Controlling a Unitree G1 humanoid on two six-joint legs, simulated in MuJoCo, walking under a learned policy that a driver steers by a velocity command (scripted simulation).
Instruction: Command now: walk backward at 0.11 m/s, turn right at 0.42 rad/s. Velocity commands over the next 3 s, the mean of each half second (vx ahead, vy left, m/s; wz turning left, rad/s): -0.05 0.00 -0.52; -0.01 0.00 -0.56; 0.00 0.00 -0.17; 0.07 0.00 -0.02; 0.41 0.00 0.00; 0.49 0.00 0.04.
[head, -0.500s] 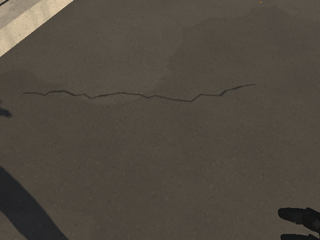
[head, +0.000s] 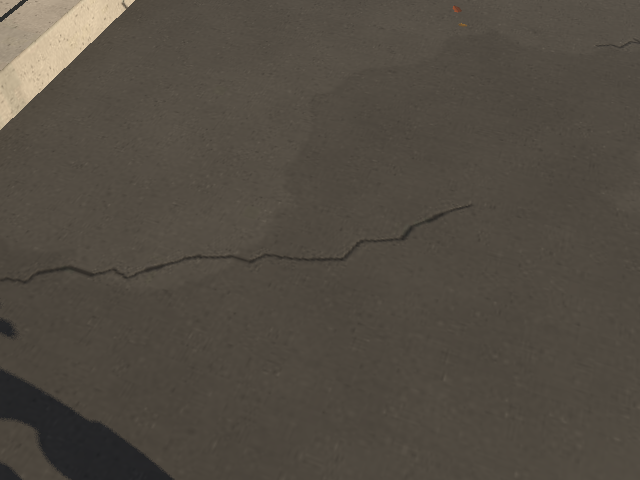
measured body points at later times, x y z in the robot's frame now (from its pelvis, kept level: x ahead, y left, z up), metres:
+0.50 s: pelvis -0.02 +0.05 +0.02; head +0.01 +0.07 +0.46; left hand +0.22 +0.29 -0.09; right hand -0.04 -0.25 -0.08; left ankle +0.00 +0.16 -0.73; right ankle -0.02 -0.09 -0.65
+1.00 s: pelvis -0.05 +0.01 +0.01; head -0.03 -0.03 +0.46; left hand +0.25 +0.14 -0.06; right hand -0.11 -0.31 -0.10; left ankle +0.01 +0.15 -0.64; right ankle -0.09 -0.07 -0.73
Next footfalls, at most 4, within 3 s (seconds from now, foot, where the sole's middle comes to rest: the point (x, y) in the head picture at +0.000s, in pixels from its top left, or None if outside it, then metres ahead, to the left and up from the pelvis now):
0.36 left None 0.04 0.15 -0.76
0.84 right None -0.06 -0.10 -0.76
1.24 left None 0.08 0.09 -0.76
2.56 left None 0.40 -0.19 -0.76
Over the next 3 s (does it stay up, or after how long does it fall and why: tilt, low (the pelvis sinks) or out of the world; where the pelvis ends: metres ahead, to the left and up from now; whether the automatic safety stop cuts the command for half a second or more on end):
stays up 0.39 -0.30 0.02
